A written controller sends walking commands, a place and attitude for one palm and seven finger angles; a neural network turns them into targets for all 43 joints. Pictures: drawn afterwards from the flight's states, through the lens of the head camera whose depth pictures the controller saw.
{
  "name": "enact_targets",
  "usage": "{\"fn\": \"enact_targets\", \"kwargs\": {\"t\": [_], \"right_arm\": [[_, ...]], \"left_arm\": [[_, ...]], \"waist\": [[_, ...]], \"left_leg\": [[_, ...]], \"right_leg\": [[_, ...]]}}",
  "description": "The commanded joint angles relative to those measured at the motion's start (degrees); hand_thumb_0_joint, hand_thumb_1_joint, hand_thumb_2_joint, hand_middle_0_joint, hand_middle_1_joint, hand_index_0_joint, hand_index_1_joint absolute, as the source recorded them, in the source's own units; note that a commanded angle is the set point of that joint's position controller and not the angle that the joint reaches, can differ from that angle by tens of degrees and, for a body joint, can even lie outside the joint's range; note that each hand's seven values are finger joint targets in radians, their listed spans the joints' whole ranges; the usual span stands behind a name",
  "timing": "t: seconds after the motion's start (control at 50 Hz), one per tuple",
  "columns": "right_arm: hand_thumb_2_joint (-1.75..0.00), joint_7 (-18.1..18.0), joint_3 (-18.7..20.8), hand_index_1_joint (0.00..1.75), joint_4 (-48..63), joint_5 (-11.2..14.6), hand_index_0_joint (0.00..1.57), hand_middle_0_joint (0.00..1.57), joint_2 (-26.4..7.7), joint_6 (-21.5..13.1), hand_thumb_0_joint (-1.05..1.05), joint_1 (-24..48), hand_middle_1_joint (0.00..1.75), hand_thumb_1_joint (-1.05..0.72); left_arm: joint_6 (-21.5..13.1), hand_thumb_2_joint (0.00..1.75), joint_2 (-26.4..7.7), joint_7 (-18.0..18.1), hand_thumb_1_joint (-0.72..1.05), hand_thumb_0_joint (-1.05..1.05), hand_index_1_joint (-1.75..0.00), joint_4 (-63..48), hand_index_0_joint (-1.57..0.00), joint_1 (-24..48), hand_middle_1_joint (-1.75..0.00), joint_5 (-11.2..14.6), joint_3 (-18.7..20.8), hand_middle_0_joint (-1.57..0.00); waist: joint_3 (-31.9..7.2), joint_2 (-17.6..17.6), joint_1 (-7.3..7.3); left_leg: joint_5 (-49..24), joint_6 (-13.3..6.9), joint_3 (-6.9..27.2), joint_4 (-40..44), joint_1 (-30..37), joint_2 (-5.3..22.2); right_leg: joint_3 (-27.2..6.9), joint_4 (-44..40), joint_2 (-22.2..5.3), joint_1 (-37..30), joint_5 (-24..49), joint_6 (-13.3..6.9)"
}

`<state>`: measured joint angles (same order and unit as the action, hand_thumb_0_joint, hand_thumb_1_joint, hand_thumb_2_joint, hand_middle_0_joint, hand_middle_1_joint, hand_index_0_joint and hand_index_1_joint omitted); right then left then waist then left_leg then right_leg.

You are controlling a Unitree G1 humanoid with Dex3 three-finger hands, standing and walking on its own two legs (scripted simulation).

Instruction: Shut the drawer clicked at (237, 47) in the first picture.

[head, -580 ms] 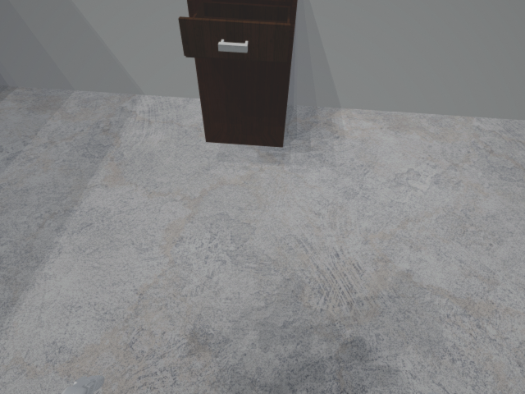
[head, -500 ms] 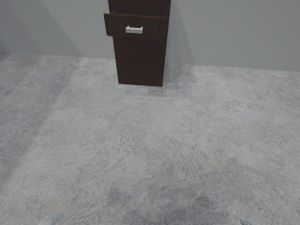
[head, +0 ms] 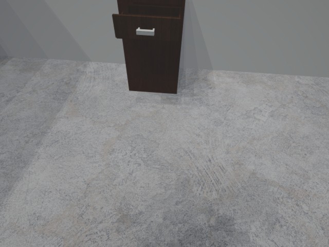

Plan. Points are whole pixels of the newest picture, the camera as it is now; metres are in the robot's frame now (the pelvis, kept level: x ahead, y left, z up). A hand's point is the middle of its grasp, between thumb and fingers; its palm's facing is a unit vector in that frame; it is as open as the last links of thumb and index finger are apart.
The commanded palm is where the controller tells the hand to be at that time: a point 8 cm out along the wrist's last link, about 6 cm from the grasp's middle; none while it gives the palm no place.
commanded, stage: stand and wait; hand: left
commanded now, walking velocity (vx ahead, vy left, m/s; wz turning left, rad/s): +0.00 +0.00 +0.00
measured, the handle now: (145, 30) +1.30 +0.19 -0.06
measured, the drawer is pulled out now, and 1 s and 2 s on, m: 0.24 0.24 0.24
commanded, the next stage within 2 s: look at it before walking up in 0.24 s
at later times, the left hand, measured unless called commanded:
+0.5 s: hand out of the picture +0.08 +0.24 -0.15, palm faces -0.03 -0.94 -0.33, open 7.4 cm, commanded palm none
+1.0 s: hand out of the picture +0.06 +0.23 -0.15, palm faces -0.02 -0.94 -0.33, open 7.4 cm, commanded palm none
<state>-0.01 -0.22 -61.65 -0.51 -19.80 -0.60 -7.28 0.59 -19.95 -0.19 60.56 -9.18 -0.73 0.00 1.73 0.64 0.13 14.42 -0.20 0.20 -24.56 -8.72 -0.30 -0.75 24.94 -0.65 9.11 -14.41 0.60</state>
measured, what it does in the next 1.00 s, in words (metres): stands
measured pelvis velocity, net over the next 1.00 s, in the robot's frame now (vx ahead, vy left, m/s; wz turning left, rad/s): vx -0.01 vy -0.01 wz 0.00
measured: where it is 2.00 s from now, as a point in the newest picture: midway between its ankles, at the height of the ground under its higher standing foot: (168, 243)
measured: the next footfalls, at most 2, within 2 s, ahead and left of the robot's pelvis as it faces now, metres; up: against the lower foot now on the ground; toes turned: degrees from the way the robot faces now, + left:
right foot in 1.54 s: +0.26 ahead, -0.15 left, +0.00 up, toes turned -8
left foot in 1.92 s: +0.38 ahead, +0.10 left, +0.00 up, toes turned +14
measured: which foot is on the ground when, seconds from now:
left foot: down 0.00-1.00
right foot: down 0.00-1.00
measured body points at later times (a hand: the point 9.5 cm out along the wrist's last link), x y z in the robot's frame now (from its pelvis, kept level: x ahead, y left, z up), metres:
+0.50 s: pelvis -0.01 -0.01 +0.00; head -0.01 -0.01 +0.45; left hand +0.08 +0.28 -0.13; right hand +0.07 -0.30 -0.13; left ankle -0.01 +0.12 -0.74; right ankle -0.01 -0.13 -0.74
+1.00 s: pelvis -0.01 -0.01 +0.00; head -0.01 -0.01 +0.45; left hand +0.06 +0.28 -0.13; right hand +0.07 -0.31 -0.13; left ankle -0.01 +0.12 -0.74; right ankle -0.01 -0.13 -0.74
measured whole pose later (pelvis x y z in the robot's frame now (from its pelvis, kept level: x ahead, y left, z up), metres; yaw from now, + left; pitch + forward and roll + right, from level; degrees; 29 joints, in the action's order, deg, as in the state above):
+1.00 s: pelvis -0.01 -0.01 +0.00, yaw +0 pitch -2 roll +0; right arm 0.0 -0.6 -63.8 -0.4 -19.5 -0.9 -7.3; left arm -0.1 -19.3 -0.1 62.2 -8.5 -0.8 0.0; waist 1.4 0.3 0.0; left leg 11.8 1.0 0.4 -21.1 -7.5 0.9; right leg -0.6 22.0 0.5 8.2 -12.0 -0.4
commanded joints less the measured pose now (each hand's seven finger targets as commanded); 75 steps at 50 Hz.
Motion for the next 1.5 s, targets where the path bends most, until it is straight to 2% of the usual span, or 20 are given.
{"fn": "enact_targets", "kwargs": {"t": [0.0,0.36,0.94,0.98,1.02,1.04,1.08,1.12,1.16,1.18,1.2,1.22,1.24,1.26,1.3,1.36,1.4,1.44,1.46,1.48], "right_arm": [[-0.90,-0.85,2.35,0.30,3.81,0.08,0.20,0.20,-11.45,-1.42,0.00,4.04,0.30,-0.90],[-0.90,-0.68,2.18,0.30,2.00,0.00,0.20,0.20,-11.32,-1.43,0.00,3.20,0.30,-0.90],[-0.90,-0.83,1.99,0.30,1.64,0.11,0.20,0.20,-11.28,-1.43,0.00,2.69,0.30,-0.90],[-0.90,-0.41,0.18,0.30,-0.22,-0.38,0.20,0.20,-3.78,-0.23,0.00,-1.42,0.30,-0.90],[-0.90,-0.15,0.53,0.30,-0.25,-0.80,0.20,0.20,-3.48,0.47,0.00,-3.09,0.30,-0.90],[-0.90,-0.03,0.65,0.30,0.09,-1.02,0.20,0.20,-3.21,0.60,0.00,-3.94,0.30,-0.90],[-0.90,-0.05,0.92,0.30,0.99,-1.06,0.20,0.20,-2.31,0.18,0.00,-5.38,0.30,-0.90],[-0.90,-0.05,1.19,0.30,1.55,-0.89,0.20,0.20,-1.16,-0.50,0.00,-7.22,0.30,-0.90],[-0.90,-0.07,1.49,0.30,1.38,-0.72,0.20,0.20,-0.01,-1.19,0.00,-10.22,0.30,-0.90],[-0.90,-0.09,1.58,0.30,0.72,-0.66,0.20,0.20,0.22,-1.51,0.00,-12.37,0.30,-0.90],[-0.90,-0.13,2.10,0.30,-0.30,-0.74,0.20,0.20,-0.73,-1.70,0.00,-15.68,0.30,-0.90],[-0.90,-0.38,2.95,0.30,-1.92,-1.06,0.20,0.20,-3.32,-2.01,0.00,-20.75,0.30,-0.90],[-0.90,-1.01,3.60,0.30,-3.31,-1.21,0.20,0.20,-4.03,-2.64,0.00,-26.78,0.30,-0.90],[-0.90,-1.47,3.25,0.30,-3.74,-0.99,0.20,0.20,-2.67,-2.99,0.00,-28.04,0.30,-0.90],[-0.90,-1.82,2.83,0.30,-3.06,-0.78,0.20,0.20,0.19,-3.94,0.00,-25.82,0.30,-0.90],[-0.90,-1.99,3.03,0.30,-2.92,-0.87,0.20,0.20,1.21,-4.47,0.00,-22.28,0.30,-0.90],[-0.90,-1.87,3.04,0.30,-3.51,-1.02,0.20,0.20,1.86,-4.35,0.00,-21.87,0.30,-0.90],[-0.90,-1.88,3.32,0.30,-4.16,-0.90,0.20,0.20,1.70,-4.17,0.00,-20.96,0.30,-0.90],[-0.90,-1.86,3.38,0.30,-4.38,-0.74,0.20,0.20,1.55,-3.96,0.00,-20.75,0.30,-0.90],[-0.90,-1.76,3.45,0.30,-4.56,-0.53,0.20,0.20,1.91,-3.82,0.00,-20.76,0.30,-0.90]], "left_arm": [[-1.90,0.90,-11.80,0.84,0.90,0.00,-0.30,-3.53,-0.20,3.51,-0.30,0.19,2.17,-0.20],[-2.01,0.90,-11.50,0.81,0.90,0.00,-0.30,-2.57,-0.20,4.21,-0.30,0.13,2.04,-0.20],[-2.22,0.90,-11.45,0.86,0.90,0.00,-0.30,-1.91,-0.20,3.11,-0.30,0.11,2.16,-0.20],[-0.96,0.90,-4.39,1.03,0.90,0.00,-0.30,0.04,-0.20,-1.55,-0.30,0.00,0.60,-0.20],[-0.30,0.90,-4.92,0.53,0.90,0.00,-0.30,0.29,-0.20,-3.79,-0.30,-0.45,1.00,-0.20],[-0.12,0.90,-5.35,0.28,0.90,0.00,-0.30,-0.04,-0.20,-4.49,-0.30,-0.58,1.45,-0.20],[-0.34,0.90,-5.63,0.04,0.90,0.00,-0.30,-0.65,-0.20,-6.55,-0.30,-0.47,2.18,-0.20],[-0.95,0.90,-5.74,0.08,0.90,0.00,-0.30,-0.83,-0.20,-8.67,-0.30,-0.24,2.85,-0.20],[-1.49,0.90,-4.91,0.20,0.90,0.00,-0.30,-1.51,-0.20,-8.25,-0.30,-0.20,3.32,-0.20],[-1.57,0.90,-3.80,0.07,0.90,0.00,-0.30,-1.78,-0.20,-7.64,-0.30,-0.18,3.25,-0.20],[-1.55,0.90,-2.09,-0.19,0.90,0.00,-0.30,-2.44,-0.20,-6.17,-0.30,-0.27,3.04,-0.20],[-1.70,0.90,1.08,-0.40,0.90,0.00,-0.30,-3.77,-0.20,-4.32,-0.30,-0.36,2.66,-0.20],[-2.45,0.90,2.58,-0.20,0.90,0.00,-0.30,-6.36,-0.20,0.74,-0.30,-0.58,2.29,-0.20],[-3.09,0.90,2.31,-0.13,0.90,0.00,-0.30,-7.55,-0.20,3.07,-0.30,-0.69,2.63,-0.20],[-3.70,0.90,3.01,-0.81,0.90,0.00,-0.30,-7.00,-0.20,2.54,-0.30,-0.48,2.85,-0.20],[-2.90,0.90,6.22,-1.60,0.90,0.00,-0.30,-6.61,-0.20,1.08,-0.30,-0.24,2.76,-0.20],[-2.80,0.90,7.48,-1.99,0.90,0.00,-0.30,-6.86,-0.20,1.49,-0.30,-0.18,2.82,-0.20],[-2.80,0.90,7.90,-1.93,0.90,0.00,-0.30,-5.71,-0.20,-1.61,-0.30,-0.17,3.27,-0.20],[-2.89,0.90,7.45,-1.77,0.90,0.00,-0.30,-4.61,-0.20,-4.91,-0.30,-0.32,3.70,-0.20],[-3.22,0.90,6.09,-1.46,0.90,0.00,-0.30,-2.75,-0.20,-10.82,-0.30,-0.55,4.26,-0.20]], "waist": [[-4.21,-0.76,0.05],[-2.82,-0.47,-0.02],[-3.69,-0.97,-0.02],[-3.78,-0.24,0.10],[2.08,2.12,0.54],[4.38,3.12,0.54],[6.25,4.52,0.61],[4.66,6.18,0.43],[4.51,5.09,-1.03],[5.49,2.36,-1.97],[7.15,-4.09,-3.51],[7.77,-13.57,-5.15],[9.58,-16.98,-7.43],[10.51,-11.58,-7.10],[7.24,-5.55,-5.02],[6.27,-8.30,-2.46],[7.06,-8.37,-2.00],[6.04,-8.18,-0.15],[4.84,-7.42,1.41],[2.18,-4.94,4.15]], "left_leg": [[-10.17,-1.98,5.33,4.60,0.33,6.55],[-7.92,-1.48,5.42,6.26,0.17,6.72],[-11.08,-1.16,5.30,6.77,2.01,7.19],[-0.69,-0.29,3.58,5.29,1.15,6.14],[13.69,-0.59,2.82,3.39,-5.03,4.26],[16.85,-0.68,2.48,1.89,-8.20,3.36],[15.05,-0.88,0.72,-2.96,-10.89,2.25],[11.98,-1.05,-1.26,-7.80,-11.55,2.06],[10.55,-1.23,-2.07,-6.34,-7.15,2.75],[10.24,-1.67,-1.21,-3.32,-3.36,3.29],[12.40,-3.34,4.68,1.36,0.70,6.35],[16.11,-6.87,16.04,9.13,5.15,14.45],[8.65,-11.35,27.29,14.59,11.03,20.90],[-2.21,-14.02,28.11,13.58,13.40,23.41],[-16.77,-13.78,20.98,10.88,14.67,22.04],[-12.68,-10.91,10.45,12.45,7.87,17.49],[-11.78,-9.00,6.02,12.48,2.83,14.83],[-12.55,-8.25,3.90,10.43,-1.21,14.36],[-15.33,-7.45,2.40,6.53,-2.52,13.20],[-19.15,-6.26,0.16,-1.59,-4.15,11.15]], "right_leg": [[-5.03,-4.01,-6.10,-1.20,10.14,-2.44],[-5.86,-5.77,-5.98,0.22,6.90,-2.37],[-5.67,-6.46,-6.04,-1.24,10.92,-2.38],[-5.31,-6.57,-5.62,-0.75,-2.44,-1.46],[-7.97,-8.83,-5.66,2.80,-18.58,-2.45],[-9.56,-9.57,-6.07,3.94,-23.24,-3.32],[-12.46,-9.91,-7.84,4.20,-24.83,-5.61],[-14.42,-10.13,-10.46,2.18,-23.97,-7.78],[-13.20,-7.97,-10.74,5.63,-21.26,-8.52],[-10.01,-4.44,-8.48,9.07,-18.45,-7.60],[-5.03,2.81,-4.15,14.92,-16.87,-5.74],[2.81,16.60,1.14,22.38,-14.11,-3.25],[4.56,28.39,1.99,32.62,-17.05,-2.27],[0.97,34.66,-1.59,37.45,-16.42,-2.51],[0.25,36.29,-4.94,36.70,-13.14,-2.03],[3.39,27.10,-5.89,27.86,-8.29,-1.30],[6.85,18.98,-4.35,20.28,-4.82,-1.38],[8.65,13.94,-2.53,10.86,0.55,-1.98],[10.11,11.61,-1.02,5.34,2.09,-2.37],[10.80,8.56,0.23,-2.61,2.96,-2.97]]}}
